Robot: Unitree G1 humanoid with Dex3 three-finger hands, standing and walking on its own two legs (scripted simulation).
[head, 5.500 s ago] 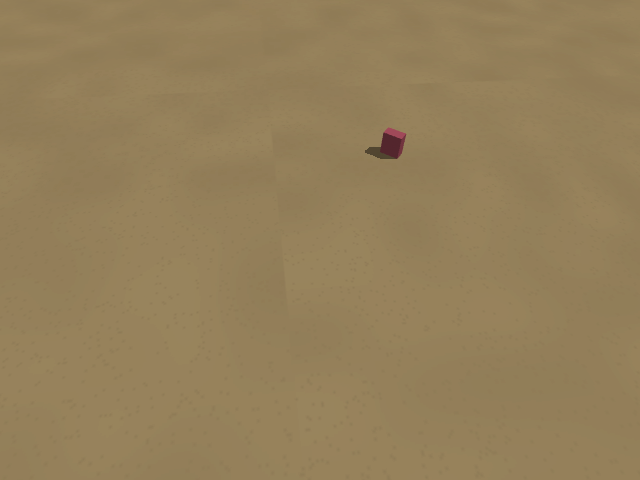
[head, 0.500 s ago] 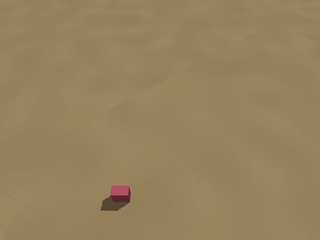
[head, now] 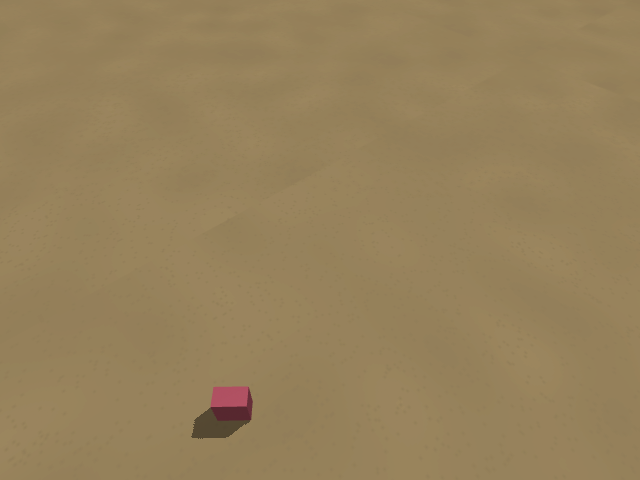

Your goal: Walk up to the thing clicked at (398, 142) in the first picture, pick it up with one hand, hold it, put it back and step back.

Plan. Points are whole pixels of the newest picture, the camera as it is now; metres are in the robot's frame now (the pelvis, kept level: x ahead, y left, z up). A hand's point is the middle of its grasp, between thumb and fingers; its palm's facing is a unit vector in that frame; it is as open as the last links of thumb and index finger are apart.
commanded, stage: walk up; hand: left
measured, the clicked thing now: (232, 403) +0.45 +0.24 -0.72
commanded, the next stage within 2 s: stand in 1.64 s
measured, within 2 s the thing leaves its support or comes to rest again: neither
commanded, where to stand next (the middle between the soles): +0.08 -0.01 m, yaw +1 degrees
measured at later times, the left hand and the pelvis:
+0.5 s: hand out of the picture +0.08 +0.26 -0.13, palm faces +0.08 -0.85 -0.53, open 7.4 cm; pelvis +0.03 -0.04 -0.02, yaw +5 degrees
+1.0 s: hand out of the picture +0.06 +0.25 -0.18, palm faces +0.02 -0.93 -0.36, open 7.4 cm; pelvis +0.02 -0.02 -0.03, yaw +3 degrees
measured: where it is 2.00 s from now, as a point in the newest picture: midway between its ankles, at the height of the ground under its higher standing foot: outside the picture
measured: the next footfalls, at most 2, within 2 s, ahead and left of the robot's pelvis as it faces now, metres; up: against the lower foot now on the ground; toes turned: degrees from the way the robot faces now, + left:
left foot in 0.60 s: +0.07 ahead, +0.11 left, +0.00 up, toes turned +3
right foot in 0.90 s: +0.06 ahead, -0.13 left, +0.00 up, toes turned +2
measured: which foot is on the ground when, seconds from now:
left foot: down 0.00-0.14, up 0.16-0.58, down 0.60-1.00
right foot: down 0.00-0.62, up 0.64-0.88, down 0.90-1.00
